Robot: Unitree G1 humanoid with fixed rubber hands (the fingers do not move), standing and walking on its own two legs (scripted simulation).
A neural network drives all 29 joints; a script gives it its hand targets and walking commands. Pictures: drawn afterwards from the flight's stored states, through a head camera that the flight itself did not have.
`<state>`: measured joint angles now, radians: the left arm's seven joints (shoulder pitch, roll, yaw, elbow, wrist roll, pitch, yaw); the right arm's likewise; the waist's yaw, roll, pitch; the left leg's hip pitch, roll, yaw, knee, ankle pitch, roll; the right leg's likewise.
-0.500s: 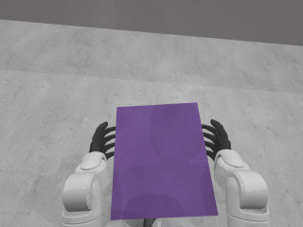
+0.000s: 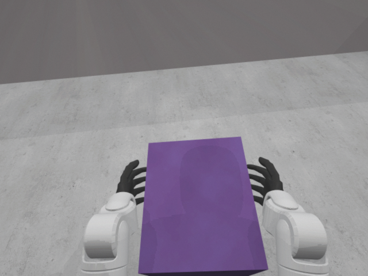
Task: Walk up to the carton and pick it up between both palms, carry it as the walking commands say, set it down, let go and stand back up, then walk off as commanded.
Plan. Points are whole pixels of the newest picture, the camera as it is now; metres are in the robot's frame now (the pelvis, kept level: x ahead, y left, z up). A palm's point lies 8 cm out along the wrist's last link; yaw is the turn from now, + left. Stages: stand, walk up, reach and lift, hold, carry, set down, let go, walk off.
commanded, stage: carry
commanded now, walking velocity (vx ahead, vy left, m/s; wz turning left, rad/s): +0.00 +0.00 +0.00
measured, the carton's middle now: (199, 214) +0.25 -0.02 +0.00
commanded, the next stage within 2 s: none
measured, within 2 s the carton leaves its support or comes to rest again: neither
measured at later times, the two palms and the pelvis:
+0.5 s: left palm (130, 205) +0.22 +0.11 +0.11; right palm (287, 205) +0.21 -0.17 +0.10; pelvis -0.03 -0.02 +0.01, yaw -1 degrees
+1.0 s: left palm (120, 206) +0.22 +0.13 +0.10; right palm (274, 199) +0.22 -0.15 +0.10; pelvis -0.03 -0.01 +0.01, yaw -1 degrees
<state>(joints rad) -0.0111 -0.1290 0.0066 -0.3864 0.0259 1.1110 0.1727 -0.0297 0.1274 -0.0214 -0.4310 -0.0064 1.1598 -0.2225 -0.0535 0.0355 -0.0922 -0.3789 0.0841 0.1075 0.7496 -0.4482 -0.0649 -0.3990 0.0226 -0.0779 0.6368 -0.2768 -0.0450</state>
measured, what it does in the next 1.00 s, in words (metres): steps on the spot: left foot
